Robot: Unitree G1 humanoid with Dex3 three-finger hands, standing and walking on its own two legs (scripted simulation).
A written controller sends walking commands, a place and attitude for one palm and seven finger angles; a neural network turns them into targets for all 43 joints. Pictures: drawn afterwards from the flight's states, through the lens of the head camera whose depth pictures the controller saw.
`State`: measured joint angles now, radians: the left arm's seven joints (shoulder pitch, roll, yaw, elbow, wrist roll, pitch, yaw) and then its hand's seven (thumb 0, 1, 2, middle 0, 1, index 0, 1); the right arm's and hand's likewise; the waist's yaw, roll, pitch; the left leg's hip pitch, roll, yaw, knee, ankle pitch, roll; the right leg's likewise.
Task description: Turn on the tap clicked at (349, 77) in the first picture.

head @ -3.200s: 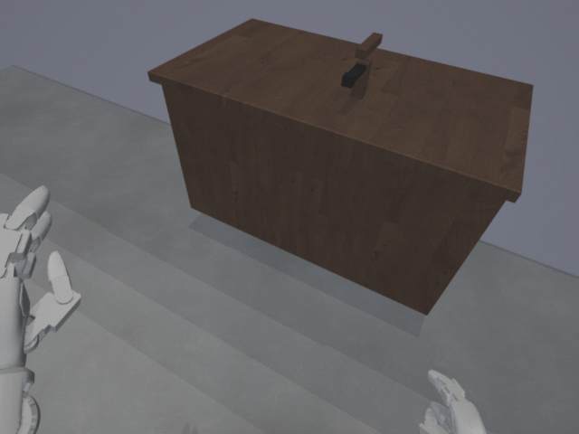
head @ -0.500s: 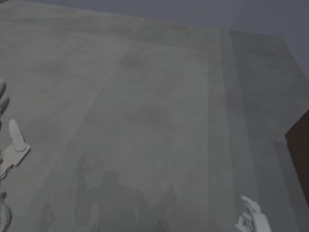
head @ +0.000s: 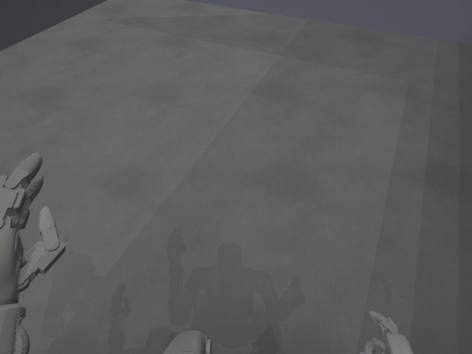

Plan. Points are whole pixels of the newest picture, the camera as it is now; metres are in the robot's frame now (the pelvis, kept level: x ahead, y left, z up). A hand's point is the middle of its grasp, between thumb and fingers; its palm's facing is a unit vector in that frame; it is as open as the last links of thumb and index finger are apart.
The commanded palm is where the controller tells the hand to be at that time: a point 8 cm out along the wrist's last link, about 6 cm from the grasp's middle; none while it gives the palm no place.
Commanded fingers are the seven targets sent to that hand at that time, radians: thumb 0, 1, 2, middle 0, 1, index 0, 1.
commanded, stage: walk around to get in front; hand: left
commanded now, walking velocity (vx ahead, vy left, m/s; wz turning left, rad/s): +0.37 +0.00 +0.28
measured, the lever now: out of the picture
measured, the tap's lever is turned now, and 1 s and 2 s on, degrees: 0 0 0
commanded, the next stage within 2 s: turn to face it in 1.46 s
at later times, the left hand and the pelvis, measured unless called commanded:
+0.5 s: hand (79, 161) +0.33 +0.25 +0.19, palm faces +0.47 -0.73 -0.50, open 7.4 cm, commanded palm +0.28 +0.29 +0.17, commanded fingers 0.00 0.90 0.90 -0.20 -0.30 -0.20 -0.30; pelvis +0.14 -0.01 -0.01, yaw +5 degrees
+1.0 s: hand (90, 107) +0.48 +0.30 +0.17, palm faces +0.59 -0.72 -0.36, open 7.4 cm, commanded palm +0.40 +0.32 +0.17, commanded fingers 0.00 0.90 0.90 -0.20 -0.30 -0.20 -0.30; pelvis +0.29 +0.01 -0.02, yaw +11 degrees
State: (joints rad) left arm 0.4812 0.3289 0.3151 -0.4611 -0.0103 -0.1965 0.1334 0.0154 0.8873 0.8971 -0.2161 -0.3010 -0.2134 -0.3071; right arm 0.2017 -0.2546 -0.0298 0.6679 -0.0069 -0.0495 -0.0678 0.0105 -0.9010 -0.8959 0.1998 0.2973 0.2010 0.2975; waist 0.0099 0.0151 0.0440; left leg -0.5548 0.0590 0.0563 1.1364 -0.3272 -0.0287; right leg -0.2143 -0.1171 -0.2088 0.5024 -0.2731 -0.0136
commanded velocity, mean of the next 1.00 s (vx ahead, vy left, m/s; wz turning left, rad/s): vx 0.37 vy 0.00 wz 0.18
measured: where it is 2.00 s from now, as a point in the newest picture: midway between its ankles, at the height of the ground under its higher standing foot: (242, 270)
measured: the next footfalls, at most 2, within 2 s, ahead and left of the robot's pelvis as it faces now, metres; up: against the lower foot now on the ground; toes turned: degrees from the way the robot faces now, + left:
left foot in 0.18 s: +0.14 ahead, +0.15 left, +0.00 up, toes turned +12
right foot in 0.52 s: +0.27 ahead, -0.12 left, +0.00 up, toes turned -5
